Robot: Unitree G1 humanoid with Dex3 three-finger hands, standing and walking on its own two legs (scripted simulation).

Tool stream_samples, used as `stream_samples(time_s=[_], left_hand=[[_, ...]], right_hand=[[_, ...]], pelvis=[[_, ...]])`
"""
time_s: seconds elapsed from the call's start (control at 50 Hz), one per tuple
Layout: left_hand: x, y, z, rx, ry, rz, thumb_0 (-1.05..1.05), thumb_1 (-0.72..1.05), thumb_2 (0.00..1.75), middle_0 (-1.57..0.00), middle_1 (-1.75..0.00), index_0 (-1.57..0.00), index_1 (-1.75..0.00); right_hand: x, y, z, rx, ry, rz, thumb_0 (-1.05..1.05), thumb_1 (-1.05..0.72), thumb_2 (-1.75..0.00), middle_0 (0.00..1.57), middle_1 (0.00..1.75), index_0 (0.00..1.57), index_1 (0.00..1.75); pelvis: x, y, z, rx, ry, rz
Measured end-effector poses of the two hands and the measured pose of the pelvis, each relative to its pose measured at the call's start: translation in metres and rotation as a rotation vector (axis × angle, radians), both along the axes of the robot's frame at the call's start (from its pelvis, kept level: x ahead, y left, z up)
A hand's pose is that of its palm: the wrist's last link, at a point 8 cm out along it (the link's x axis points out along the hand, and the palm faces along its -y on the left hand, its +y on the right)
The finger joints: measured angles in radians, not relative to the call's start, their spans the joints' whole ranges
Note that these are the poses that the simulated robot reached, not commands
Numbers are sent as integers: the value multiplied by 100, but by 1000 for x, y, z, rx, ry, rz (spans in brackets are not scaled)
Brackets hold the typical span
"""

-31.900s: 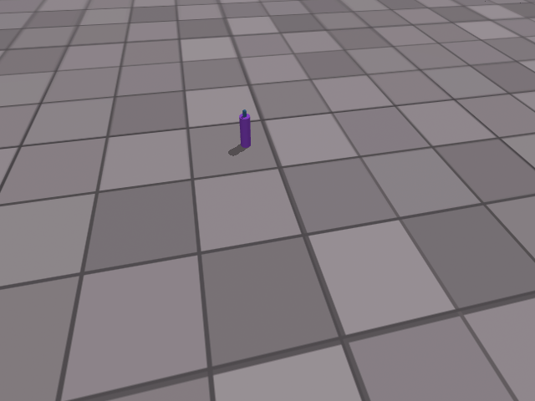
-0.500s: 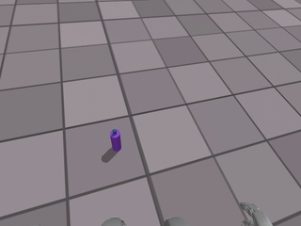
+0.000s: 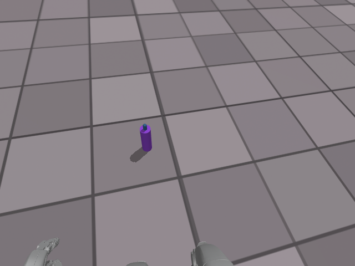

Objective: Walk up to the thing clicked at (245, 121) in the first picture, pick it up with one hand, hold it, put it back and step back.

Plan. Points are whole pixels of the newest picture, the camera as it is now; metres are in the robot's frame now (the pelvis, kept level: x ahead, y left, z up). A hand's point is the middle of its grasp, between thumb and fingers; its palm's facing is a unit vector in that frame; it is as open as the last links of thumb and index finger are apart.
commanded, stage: step back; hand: left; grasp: from the side
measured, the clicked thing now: (146, 136) +0.86 +0.14 -0.63
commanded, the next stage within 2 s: stand in 1.44 s
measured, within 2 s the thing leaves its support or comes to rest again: neither
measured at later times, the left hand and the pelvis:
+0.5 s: hand out of the picture -0.09 +0.23 -0.13, palm faces -0.02 -0.91 -0.42, open 7.4 cm; pelvis -0.16 -0.04 +0.00, yaw -2 degrees
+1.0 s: hand out of the picture -0.10 +0.22 -0.13, palm faces +0.06 -0.93 -0.36, open 7.4 cm; pelvis -0.16 -0.04 +0.01, yaw +2 degrees
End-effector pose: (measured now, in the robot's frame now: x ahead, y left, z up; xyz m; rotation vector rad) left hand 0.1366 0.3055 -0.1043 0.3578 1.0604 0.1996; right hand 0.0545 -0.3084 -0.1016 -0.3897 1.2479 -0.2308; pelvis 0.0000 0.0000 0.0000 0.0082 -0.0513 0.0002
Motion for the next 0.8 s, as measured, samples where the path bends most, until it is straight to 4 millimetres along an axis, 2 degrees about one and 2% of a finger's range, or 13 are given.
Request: stream_samples(time_s=[0.1, 0.18, 0.26, 0.3, 0.36, 0.44, 0.52, 0.62, 0.72, 0.8], left_hand=[[-33, -8, 1, -24, 9, -4, 0, 91, 90, -20, -30, -20, -30], [-73, -15, -3, -15, 58, -23, 0, 91, 90, -20, -30, -20, -30], [-118, -25, -9, 9, 103, -34, 0, 91, 90, -20, -30, -20, -30], [-145, -32, -9, 19, 125, -25, 0, 91, 90, -20, -30, -20, -30], [-186, -40, -1, 20, 153, -3, 0, 91, 90, -20, -30, -20, -30], [-223, -40, 9, 35, 167, 28, 0, 90, 90, -20, -30, -20, -30], [-240, -30, 12, 44, 124, 53, 1, 90, 90, -21, -30, -20, -30], [-254, -16, 4, 32, 103, 88, 0, 90, 90, -20, -30, -20, -30], [-257, -19, 6, 2, 119, 85, 0, 91, 90, -20, -30, -20, -30], [-253, -29, 6, 1, 115, 73, 0, 91, 90, -20, -30, -20, -30]], right_hand=[[-16, -5, 16, -21, -61, 9, 1, -90, -90, 21, 30, 21, 30], [-23, -19, 21, -38, -137, 17, 1, -90, -90, 21, 30, 21, 30], [-39, -42, 15, -39, -194, 20, 1, -90, -90, 20, 30, 21, 30], [-53, -53, 8, -35, -202, 7, 1, -90, -90, 20, 30, 21, 30], [-79, -59, 6, -24, -172, -20, 1, -90, -90, 20, 30, 21, 30], [-115, -60, 2, -2, -118, -15, 1, -90, -90, 20, 30, 21, 30], [-151, -54, -7, 14, -28, 7, 1, -90, -90, 20, 30, 21, 30], [-178, -35, -9, 33, 17, 9, 1, -90, -90, 20, 30, 21, 30], [-185, -25, -1, 62, -22, 3, 1, -90, -90, 20, 30, 21, 30], [-178, -31, -1, 74, -48, -6, 1, -90, -90, 20, 30, 21, 30]], pelvis=[[-32, -7, 7, -25, 16, -22], [-62, -15, 6, -28, 23, -54], [-94, -29, -4, -16, 25, -87], [-111, -35, -7, -45, 12, -80], [-127, -41, -1, -3, 11, -80], [-145, -42, 5, 16, 15, -57], [-159, -40, 3, 3, 17, -15], [-171, -33, 2, 31, -2, 9], [-173, -35, 10, 8, 3, 8], [-172, -43, 10, -2, 3, 0]])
